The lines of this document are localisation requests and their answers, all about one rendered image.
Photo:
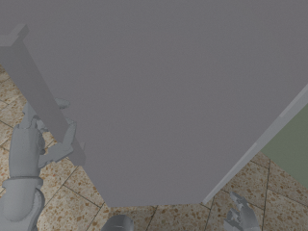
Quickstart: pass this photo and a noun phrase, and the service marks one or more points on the robot left thigh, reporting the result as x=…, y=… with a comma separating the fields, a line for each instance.
x=118, y=223

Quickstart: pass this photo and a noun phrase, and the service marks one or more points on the left robot hand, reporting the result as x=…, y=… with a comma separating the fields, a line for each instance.
x=27, y=142

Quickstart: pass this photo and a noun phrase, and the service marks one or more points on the left robot forearm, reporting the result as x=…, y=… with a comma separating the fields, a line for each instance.
x=21, y=204

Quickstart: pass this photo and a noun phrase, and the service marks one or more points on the right robot hand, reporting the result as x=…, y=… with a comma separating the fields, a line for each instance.
x=243, y=220

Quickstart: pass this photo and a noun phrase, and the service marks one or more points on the handle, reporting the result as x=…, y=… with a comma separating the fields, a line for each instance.
x=18, y=63

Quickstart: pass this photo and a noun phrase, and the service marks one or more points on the fridge door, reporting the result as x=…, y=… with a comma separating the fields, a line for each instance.
x=167, y=95

